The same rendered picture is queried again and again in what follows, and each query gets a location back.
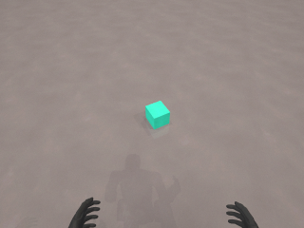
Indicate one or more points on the left robot hand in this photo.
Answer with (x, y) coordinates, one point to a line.
(80, 218)

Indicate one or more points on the right robot hand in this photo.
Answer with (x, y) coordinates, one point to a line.
(247, 220)

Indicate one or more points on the carton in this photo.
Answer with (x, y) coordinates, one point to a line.
(157, 114)

